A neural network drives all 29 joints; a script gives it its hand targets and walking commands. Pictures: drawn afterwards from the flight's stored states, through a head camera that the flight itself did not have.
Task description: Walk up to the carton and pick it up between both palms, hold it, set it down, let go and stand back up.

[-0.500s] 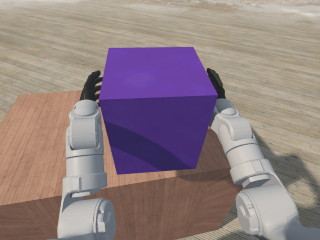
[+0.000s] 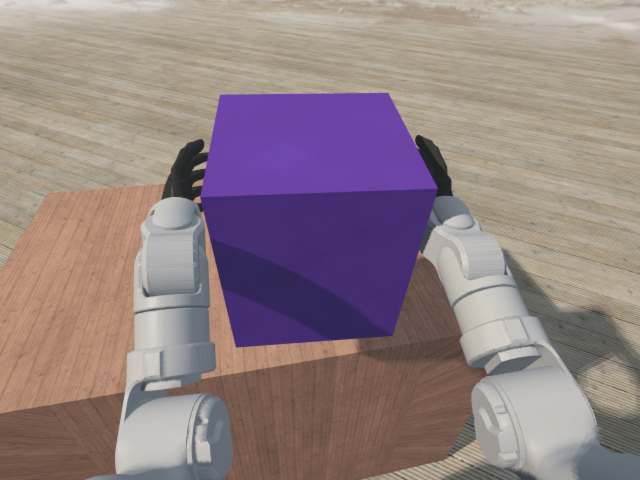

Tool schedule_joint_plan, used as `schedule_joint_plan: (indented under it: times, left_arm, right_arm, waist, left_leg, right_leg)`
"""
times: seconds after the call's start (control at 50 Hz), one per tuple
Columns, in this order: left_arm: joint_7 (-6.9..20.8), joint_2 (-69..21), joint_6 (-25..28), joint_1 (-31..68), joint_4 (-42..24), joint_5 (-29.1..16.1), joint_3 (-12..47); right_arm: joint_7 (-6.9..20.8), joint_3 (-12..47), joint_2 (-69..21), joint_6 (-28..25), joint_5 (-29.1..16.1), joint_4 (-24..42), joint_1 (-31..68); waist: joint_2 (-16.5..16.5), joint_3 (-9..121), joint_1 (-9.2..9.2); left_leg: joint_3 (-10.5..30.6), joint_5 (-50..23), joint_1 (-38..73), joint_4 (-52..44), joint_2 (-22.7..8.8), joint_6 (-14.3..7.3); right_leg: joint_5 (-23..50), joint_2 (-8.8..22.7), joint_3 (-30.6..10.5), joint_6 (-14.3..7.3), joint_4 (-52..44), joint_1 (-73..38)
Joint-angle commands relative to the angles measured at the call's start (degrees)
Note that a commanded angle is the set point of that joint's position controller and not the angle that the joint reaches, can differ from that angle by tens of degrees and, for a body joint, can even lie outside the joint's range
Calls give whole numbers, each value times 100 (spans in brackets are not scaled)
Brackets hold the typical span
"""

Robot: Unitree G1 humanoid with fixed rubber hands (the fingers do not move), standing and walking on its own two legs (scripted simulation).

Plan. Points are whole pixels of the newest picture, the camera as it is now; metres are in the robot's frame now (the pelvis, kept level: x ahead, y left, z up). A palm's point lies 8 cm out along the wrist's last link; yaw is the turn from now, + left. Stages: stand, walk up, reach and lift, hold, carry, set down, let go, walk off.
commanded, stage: hold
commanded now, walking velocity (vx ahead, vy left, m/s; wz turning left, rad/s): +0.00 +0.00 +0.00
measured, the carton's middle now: (311, 221) +0.38 +0.01 +0.18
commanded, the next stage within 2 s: none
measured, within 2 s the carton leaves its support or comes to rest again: neither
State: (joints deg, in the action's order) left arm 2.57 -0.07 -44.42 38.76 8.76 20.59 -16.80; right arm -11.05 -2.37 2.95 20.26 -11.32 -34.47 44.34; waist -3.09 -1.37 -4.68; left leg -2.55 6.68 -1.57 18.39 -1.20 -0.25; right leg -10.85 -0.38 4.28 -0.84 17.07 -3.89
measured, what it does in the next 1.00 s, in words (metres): stands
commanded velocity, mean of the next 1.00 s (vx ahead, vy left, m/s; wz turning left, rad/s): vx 0.00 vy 0.00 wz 0.00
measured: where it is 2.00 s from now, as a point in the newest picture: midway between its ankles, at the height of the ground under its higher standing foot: outside the picture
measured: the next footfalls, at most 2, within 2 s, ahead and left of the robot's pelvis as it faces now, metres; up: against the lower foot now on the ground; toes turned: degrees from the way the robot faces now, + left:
none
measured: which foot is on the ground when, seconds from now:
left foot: down 0.00-1.00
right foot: down 0.00-1.00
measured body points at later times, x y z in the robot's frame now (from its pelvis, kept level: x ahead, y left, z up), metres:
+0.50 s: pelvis +0.00 +0.00 +0.00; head -0.06 +0.02 +0.44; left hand +0.37 +0.16 +0.22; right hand +0.38 -0.15 +0.22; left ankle +0.05 +0.12 -0.75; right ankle +0.00 -0.10 -0.75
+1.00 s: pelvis +0.00 +0.00 +0.00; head -0.06 +0.03 +0.44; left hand +0.38 +0.16 +0.22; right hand +0.38 -0.14 +0.22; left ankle +0.05 +0.12 -0.75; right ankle +0.00 -0.10 -0.75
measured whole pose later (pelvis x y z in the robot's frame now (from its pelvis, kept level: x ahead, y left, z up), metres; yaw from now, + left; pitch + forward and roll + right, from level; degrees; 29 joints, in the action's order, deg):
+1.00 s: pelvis +0.00 +0.00 +0.00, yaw +0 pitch -10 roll +0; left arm 2.4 0.3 -44.6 38.3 8.5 20.0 -16.5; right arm -11.1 -2.3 2.9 20.3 -11.7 -34.9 44.7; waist -4.1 -0.9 -4.6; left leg -2.4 6.6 -2.0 18.2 -1.2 -0.1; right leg -10.8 -0.5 4.3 -0.9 16.8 -3.5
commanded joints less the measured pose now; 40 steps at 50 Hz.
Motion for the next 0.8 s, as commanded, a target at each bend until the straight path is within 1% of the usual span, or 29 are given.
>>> schedule_joint_plan:
  times: [0.0, 0.04, 0.06, 0.08, 0.12, 0.14, 0.16, 0.18, 0.22, 0.24, 0.26, 0.3, 0.32, 0.36, 0.38, 0.4, 0.42, 0.46, 0.48, 0.52, 0.54, 0.56, 0.58, 0.64, 0.68, 0.7, 0.72, 0.76, 0.78]
  left_arm:
    - [645, -3142, 431, 3904, -732, -1117, 2588]
    - [641, -2998, 388, 3706, -453, -988, 2432]
    - [659, -3052, 385, 3786, -580, -1049, 2501]
    - [664, -3013, 367, 3677, -465, -1045, 2479]
    - [685, -3016, 345, 3648, -469, -1002, 2481]
    - [704, -3027, 330, 3577, -450, -1060, 2469]
    - [709, -2930, 347, 3592, -405, -1003, 2437]
    - [719, -2966, 339, 3579, -228, -970, 2337]
    - [722, -3043, 383, 3695, -543, -1019, 2495]
    - [720, -2994, 359, 3631, -496, -979, 2398]
    - [712, -2961, 355, 3598, -715, -964, 2512]
    - [694, -3056, 359, 3648, -841, -1030, 2576]
    - [689, -3034, 337, 3547, -815, -1026, 2603]
    - [693, -2914, 362, 3565, -915, -1002, 2536]
    - [688, -3006, 400, 3638, -1029, -1043, 2579]
    - [688, -2929, 372, 3535, -931, -1044, 2593]
    - [683, -2948, 383, 3593, -967, -1041, 2588]
    - [697, -2840, 372, 3687, -738, -1004, 2477]
    - [716, -2833, 354, 3749, -651, -949, 2443]
    - [725, -3012, 350, 3811, -674, -1095, 2623]
    - [716, -2980, 356, 3842, -656, -1054, 2544]
    - [702, -2919, 346, 3687, -549, -1094, 2572]
    - [693, -2998, 369, 3710, -641, -1086, 2544]
    - [654, -2996, 442, 3759, -904, -1216, 2715]
    - [679, -3009, 427, 3754, -650, -1148, 2572]
    - [703, -2945, 389, 3627, -449, -1073, 2420]
    - [731, -2927, 352, 3627, -305, -1038, 2375]
    - [758, -2888, 348, 3573, -366, -985, 2321]
    - [768, -2903, 334, 3546, -398, -968, 2299]
  right_arm:
    - [554, 1822, -3233, -409, -427, 1735, 4450]
    - [544, 1735, -3174, -338, -423, 1363, 4264]
    - [545, 1804, -3209, -340, -452, 1413, 4258]
    - [539, 1859, -3164, -323, -452, 1427, 4156]
    - [511, 1795, -3177, -293, -442, 1492, 4188]
    - [491, 1849, -3193, -313, -457, 1650, 4281]
    - [471, 1853, -3148, -271, -377, 1485, 4162]
    - [458, 1821, -3171, -280, -382, 1485, 4236]
    - [448, 1920, -3256, -301, -522, 1533, 4179]
    - [438, 1882, -3220, -274, -531, 1459, 4161]
    - [421, 2023, -3262, -288, -554, 1623, 4113]
    - [401, 2058, -3253, -275, -651, 1787, 4171]
    - [397, 2028, -3201, -247, -685, 1657, 4050]
    - [405, 2076, -3216, -257, -653, 1734, 4009]
    - [419, 2145, -3297, -284, -704, 1846, 4082]
    - [404, 2131, -3288, -276, -709, 1885, 4065]
    - [403, 2139, -3234, -276, -707, 2049, 4136]
    - [409, 2024, -3255, -197, -589, 1671, 4116]
    - [427, 1930, -3247, -182, -534, 1575, 4118]
    - [441, 1886, -3298, -254, -479, 1717, 4170]
    - [462, 1861, -3246, -253, -458, 1583, 4229]
    - [465, 1852, -3175, -265, -435, 1580, 4203]
    - [475, 1949, -3186, -284, -472, 1703, 4211]
    - [441, 2023, -3281, -290, -571, 1850, 4168]
    - [401, 2039, -3324, -263, -538, 1877, 4292]
    - [393, 1923, -3252, -239, -504, 1672, 4250]
    - [403, 1934, -3264, -235, -495, 1599, 4255]
    - [438, 1850, -3216, -256, -407, 1453, 4112]
    - [436, 1816, -3226, -266, -385, 1441, 4170]
  waist:
    - [364, 2264, -3]
    - [386, 1959, -47]
    - [433, 1965, -4]
    - [432, 1964, -83]
    - [360, 1985, -70]
    - [227, 2117, -125]
    - [104, 1933, -100]
    - [142, 1737, -100]
    - [395, 1876, -73]
    - [429, 1827, -71]
    - [420, 2079, -137]
    - [471, 2161, -41]
    - [514, 2079, -134]
    - [412, 2076, -91]
    - [321, 2173, 18]
    - [384, 2169, -82]
    - [344, 2188, -44]
    - [262, 1753, -77]
    - [412, 1669, -20]
    - [494, 1889, -102]
    - [453, 1851, -32]
    - [469, 1904, -94]
    - [328, 2021, -52]
    - [296, 2380, -163]
    - [241, 2312, -97]
    - [263, 1955, -9]
    - [273, 1852, -51]
    - [222, 1803, -56]
    - [293, 1793, 16]
  left_leg:
    - [105, -789, 1132, -115, 153, -10]
    - [68, -723, 1170, -132, 169, 13]
    - [85, -807, 1215, -94, 176, 21]
    - [85, -772, 1229, -79, 185, 21]
    - [94, -683, 1175, -119, 209, -16]
    - [52, -717, 1187, -89, 227, -28]
    - [52, -613, 1028, -149, 258, -77]
    - [78, -548, 935, -184, 217, -60]
    - [65, -900, 1024, -68, 247, -15]
    - [28, -835, 1067, -88, 249, 0]
    - [47, -1124, 1263, 14, 281, -2]
    - [102, -1380, 1271, 68, 237, 65]
    - [99, -1345, 1289, 68, 264, 101]
    - [94, -1186, 1131, 25, 261, 81]
    - [101, -1208, 1132, 3, 276, 34]
    - [90, -1182, 1116, 11, 297, 48]
    - [96, -1136, 1094, -30, 291, 31]
    - [44, -622, 1051, -100, 277, -25]
    - [37, -441, 1034, -154, 277, -53]
    - [51, -356, 1028, -166, 267, -30]
    - [88, -409, 970, -222, 222, -29]
    - [28, -521, 1054, -137, 247, -36]
    - [68, -577, 1028, -130, 218, -30]
    - [119, -972, 1220, -22, 222, 4]
    - [108, -986, 1213, 20, 260, 0]
    - [87, -752, 1056, -58, 266, 9]
    - [73, -486, 1021, -142, 264, -35]
    - [101, -443, 988, -197, 233, -105]
    - [60, -618, 1020, -165, 257, -61]
  right_leg:
    - [755, -233, 56, 332, -328, 694]
    - [643, -227, 32, 323, -372, 702]
    - [687, -233, 37, 375, -357, 697]
    - [686, -217, 51, 375, -375, 701]
    - [671, -193, -14, 393, -412, 632]
    - [842, -195, 9, 431, -393, 549]
    - [791, -197, 5, 426, -396, 555]
    - [766, -176, 6, 444, -405, 578]
    - [1075, -185, -35, 429, -357, 502]
    - [940, -175, -35, 449, -383, 508]
    - [1309, -178, -3, 455, -309, 470]
    - [1469, -216, 5, 429, -273, 418]
    - [1370, -256, -16, 419, -309, 409]
    - [1266, -236, 40, 431, -301, 426]
    - [1405, -190, -4, 470, -301, 376]
    - [1422, -205, -23, 476, -297, 386]
    - [1323, -227, 20, 467, -293, 364]
    - [933, -150, -33, 494, -362, 652]
    - [745, -118, -47, 480, -401, 716]
    - [581, -142, -24, 429, -397, 693]
    - [560, -162, -19, 410, -381, 742]
    - [661, -173, -4, 411, -405, 723]
    - [705, -200, 26, 418, -378, 641]
    - [1115, -228, -4, 445, -355, 589]
    - [1126, -202, 1, 518, -351, 583]
    - [906, -181, -23, 463, -409, 569]
    - [760, -132, -43, 504, -415, 636]
    - [737, -101, -68, 465, -406, 696]
    - [832, -121, -33, 462, -411, 668]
